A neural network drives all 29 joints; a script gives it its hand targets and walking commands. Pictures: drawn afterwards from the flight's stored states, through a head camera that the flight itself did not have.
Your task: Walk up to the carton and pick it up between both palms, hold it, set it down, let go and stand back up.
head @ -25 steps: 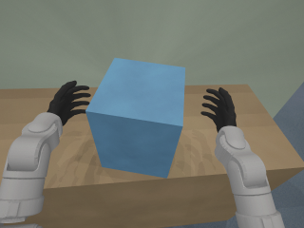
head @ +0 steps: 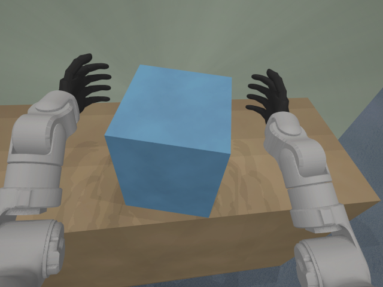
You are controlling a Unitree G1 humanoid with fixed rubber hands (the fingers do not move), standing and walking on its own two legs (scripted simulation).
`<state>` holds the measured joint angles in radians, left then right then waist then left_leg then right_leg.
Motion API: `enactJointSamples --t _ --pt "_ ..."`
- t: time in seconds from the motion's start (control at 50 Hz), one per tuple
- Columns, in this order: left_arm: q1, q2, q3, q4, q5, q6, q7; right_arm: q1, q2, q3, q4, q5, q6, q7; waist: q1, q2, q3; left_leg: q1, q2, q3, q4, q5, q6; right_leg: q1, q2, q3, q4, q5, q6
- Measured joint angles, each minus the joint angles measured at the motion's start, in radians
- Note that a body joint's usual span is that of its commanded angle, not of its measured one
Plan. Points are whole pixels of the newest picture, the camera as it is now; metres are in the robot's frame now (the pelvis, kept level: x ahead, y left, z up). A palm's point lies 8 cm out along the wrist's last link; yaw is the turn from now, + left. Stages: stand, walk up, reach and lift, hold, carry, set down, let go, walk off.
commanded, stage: reach and lift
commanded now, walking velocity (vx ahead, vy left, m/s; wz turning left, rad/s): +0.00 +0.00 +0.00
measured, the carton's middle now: (175, 144) +0.41 +0.02 +0.07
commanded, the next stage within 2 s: none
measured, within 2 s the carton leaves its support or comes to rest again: neither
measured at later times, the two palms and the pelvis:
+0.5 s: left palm (86, 98) +0.44 +0.20 +0.17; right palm (272, 126) +0.39 -0.18 +0.15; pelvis +0.00 +0.00 +0.00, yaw +0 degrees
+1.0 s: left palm (96, 118) +0.44 +0.19 +0.11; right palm (262, 139) +0.39 -0.17 +0.11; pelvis +0.00 +0.00 +0.00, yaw +0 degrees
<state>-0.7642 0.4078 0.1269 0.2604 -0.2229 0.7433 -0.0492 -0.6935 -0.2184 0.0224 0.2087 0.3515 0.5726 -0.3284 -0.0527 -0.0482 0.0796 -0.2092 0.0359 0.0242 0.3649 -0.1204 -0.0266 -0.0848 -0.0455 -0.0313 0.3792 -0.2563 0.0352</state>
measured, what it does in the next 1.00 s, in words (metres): stands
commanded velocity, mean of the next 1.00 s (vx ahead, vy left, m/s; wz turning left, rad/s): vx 0.00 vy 0.00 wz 0.00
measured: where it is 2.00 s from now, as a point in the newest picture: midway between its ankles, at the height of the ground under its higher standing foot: outside the picture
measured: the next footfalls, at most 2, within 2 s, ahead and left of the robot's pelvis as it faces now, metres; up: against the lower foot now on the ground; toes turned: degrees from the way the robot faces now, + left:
none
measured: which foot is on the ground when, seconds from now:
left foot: down 0.00-1.00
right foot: down 0.00-1.00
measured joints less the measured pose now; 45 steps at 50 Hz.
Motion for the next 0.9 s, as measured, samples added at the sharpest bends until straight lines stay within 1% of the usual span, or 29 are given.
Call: enactJointSamples --t 0.1,0.2,0.28,0.44,0.48,0.52,0.56,0.66,0.74,0.84,0.9 --pt "-0.073 0.001 -0.003 0.079 0.000 -0.043 0.019 -0.049 0.000 0.000 0.067 0.000 -0.022 0.012 -0.018 0.001 -0.030 -0.050 0.000 0.000 0.000 0.008 0.001 -0.050 0.000 0.000 0.000 0.009 0.001" --pt "-0.101 0.001 -0.023 0.158 0.000 -0.087 0.018 -0.059 0.000 0.000 0.146 0.000 -0.067 0.019 -0.031 0.001 -0.048 -0.065 0.000 0.000 0.000 0.008 0.002 -0.065 0.000 0.000 0.000 0.008 0.002" --pt "-0.101 0.002 -0.025 0.238 0.000 -0.108 0.013 -0.055 0.001 0.000 0.208 0.000 -0.091 0.024 -0.033 0.008 -0.048 -0.065 0.002 0.000 0.000 0.008 0.002 -0.066 0.002 0.000 0.000 0.008 0.001" --pt "-0.095 0.001 -0.025 0.306 -0.001 -0.239 -0.002 -0.017 0.036 0.000 0.221 0.000 -0.184 0.022 -0.033 0.006 -0.048 -0.065 0.007 0.000 0.000 0.010 0.002 -0.067 0.007 0.001 0.000 0.011 -0.001" --pt "-0.094 0.001 -0.025 0.361 0.000 -0.274 -0.008 -0.017 0.048 0.000 0.249 0.000 -0.203 0.027 -0.033 0.007 -0.048 -0.065 0.007 0.000 0.000 0.010 0.002 -0.067 0.008 0.001 0.000 0.011 -0.001" --pt "-0.094 0.001 -0.025 0.440 0.000 -0.301 -0.014 -0.017 0.062 0.000 0.292 0.000 -0.219 0.029 -0.033 0.006 -0.048 -0.065 0.007 0.000 0.000 0.011 0.002 -0.067 0.008 0.001 0.000 0.011 -0.001" --pt "-0.083 0.001 -0.025 0.480 0.000 -0.318 -0.014 -0.012 0.074 0.000 0.325 0.000 -0.239 0.029 -0.033 0.005 -0.048 -0.068 0.007 0.000 0.000 0.011 0.002 -0.069 0.008 0.001 0.000 0.012 -0.001" --pt "-0.049 -0.002 -0.035 0.491 0.000 -0.426 -0.001 0.016 0.092 0.000 0.332 0.000 -0.320 0.030 -0.033 0.004 -0.053 -0.094 0.008 0.000 0.002 0.016 0.002 -0.095 0.008 0.001 0.000 0.018 -0.001" --pt "-0.048 -0.011 -0.047 0.498 0.000 -0.489 0.004 0.019 0.093 0.000 0.343 -0.004 -0.364 0.041 -0.033 0.004 -0.062 -0.121 0.009 0.000 0.003 0.022 0.002 -0.122 0.009 0.002 0.000 0.025 -0.001" --pt "-0.048 -0.030 -0.054 0.544 0.000 -0.518 0.001 0.021 0.094 0.000 0.381 -0.017 -0.387 0.048 -0.033 0.003 -0.064 -0.134 0.009 0.000 0.003 0.024 0.002 -0.135 0.009 0.002 0.000 0.027 0.000" --pt "-0.048 -0.039 -0.055 0.551 -0.001 -0.529 0.001 0.026 0.094 0.000 0.382 -0.020 -0.400 0.048 -0.033 0.003 -0.065 -0.144 0.009 0.000 0.003 0.025 0.002 -0.144 0.009 0.002 0.000 0.028 0.000"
